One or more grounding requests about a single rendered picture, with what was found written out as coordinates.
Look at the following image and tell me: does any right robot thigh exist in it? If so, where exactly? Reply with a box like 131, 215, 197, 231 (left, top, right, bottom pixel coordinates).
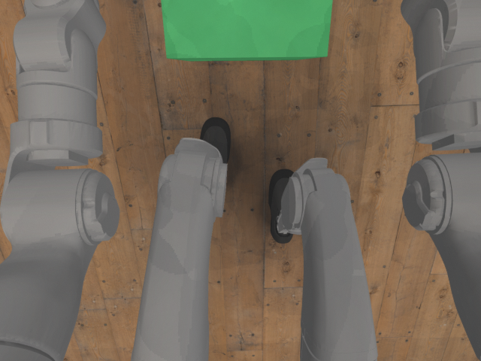
286, 168, 378, 361

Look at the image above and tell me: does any robot thigh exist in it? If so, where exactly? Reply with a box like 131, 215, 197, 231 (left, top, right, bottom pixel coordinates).
286, 168, 378, 361
131, 150, 228, 361

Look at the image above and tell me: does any right robot forearm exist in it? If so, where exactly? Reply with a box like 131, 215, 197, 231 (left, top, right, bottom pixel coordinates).
401, 0, 481, 153

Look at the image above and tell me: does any right robot upper arm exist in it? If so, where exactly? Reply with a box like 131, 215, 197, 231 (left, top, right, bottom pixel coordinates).
402, 153, 481, 361

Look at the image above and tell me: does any left robot upper arm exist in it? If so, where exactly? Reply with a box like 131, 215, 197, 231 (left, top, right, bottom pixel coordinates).
0, 168, 119, 361

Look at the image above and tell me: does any left robot forearm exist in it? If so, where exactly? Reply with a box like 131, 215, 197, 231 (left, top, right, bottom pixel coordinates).
0, 0, 106, 240

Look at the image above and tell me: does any carton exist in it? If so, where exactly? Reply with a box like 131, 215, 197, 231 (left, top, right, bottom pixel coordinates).
161, 0, 333, 61

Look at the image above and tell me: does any left robot thigh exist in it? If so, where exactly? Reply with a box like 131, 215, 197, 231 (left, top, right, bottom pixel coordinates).
131, 150, 228, 361

